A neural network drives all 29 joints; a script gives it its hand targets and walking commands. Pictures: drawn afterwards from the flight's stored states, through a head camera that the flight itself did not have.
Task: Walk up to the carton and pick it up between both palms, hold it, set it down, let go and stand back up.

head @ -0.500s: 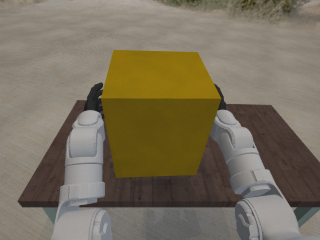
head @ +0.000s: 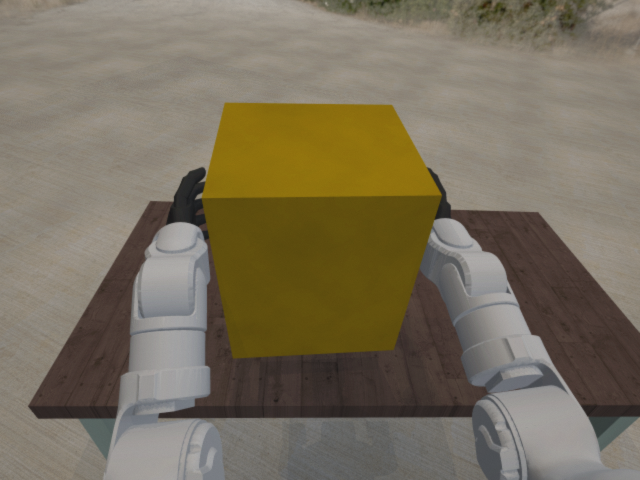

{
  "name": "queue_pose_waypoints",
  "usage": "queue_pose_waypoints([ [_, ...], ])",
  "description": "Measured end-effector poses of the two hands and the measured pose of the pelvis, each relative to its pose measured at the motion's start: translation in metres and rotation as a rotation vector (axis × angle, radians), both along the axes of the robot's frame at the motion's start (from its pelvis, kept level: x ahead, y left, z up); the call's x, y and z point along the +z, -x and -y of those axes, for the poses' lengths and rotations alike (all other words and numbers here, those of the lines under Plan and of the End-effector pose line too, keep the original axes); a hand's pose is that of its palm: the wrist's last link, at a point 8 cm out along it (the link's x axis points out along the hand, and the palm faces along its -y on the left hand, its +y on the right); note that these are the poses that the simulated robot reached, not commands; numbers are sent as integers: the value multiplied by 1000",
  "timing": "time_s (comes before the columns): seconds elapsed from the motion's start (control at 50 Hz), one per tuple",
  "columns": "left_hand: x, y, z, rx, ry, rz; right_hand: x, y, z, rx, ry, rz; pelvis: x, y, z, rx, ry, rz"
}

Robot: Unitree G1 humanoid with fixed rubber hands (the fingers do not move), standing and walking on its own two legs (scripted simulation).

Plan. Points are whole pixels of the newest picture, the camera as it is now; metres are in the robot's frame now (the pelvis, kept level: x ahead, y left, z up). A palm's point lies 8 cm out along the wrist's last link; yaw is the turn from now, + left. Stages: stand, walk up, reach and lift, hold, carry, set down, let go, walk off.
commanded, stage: hold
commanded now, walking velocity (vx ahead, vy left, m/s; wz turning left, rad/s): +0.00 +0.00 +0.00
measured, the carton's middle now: (312, 231) +0.38 +0.01 +0.18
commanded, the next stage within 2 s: none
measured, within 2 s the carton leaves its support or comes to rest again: neither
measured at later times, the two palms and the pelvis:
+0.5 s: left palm (187, 230) +0.36 +0.15 +0.20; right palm (434, 224) +0.37 -0.15 +0.20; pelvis +0.00 +0.00 +0.00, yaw +0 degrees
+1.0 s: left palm (183, 228) +0.36 +0.16 +0.20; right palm (434, 221) +0.37 -0.14 +0.20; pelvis +0.00 +0.00 +0.00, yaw +0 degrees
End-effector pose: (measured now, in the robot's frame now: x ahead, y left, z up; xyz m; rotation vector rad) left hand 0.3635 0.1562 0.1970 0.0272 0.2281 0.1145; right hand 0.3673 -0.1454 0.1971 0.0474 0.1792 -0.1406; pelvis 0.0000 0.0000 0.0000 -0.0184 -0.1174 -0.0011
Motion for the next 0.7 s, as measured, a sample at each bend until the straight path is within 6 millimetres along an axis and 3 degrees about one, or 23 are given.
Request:
queue_pose_waypoints([
  [0.7, 4, 0, -1, -9, 3, 5, 3, 2, -1, -11, -10, 3, 0, -3, -1, 0, 1, -3],
])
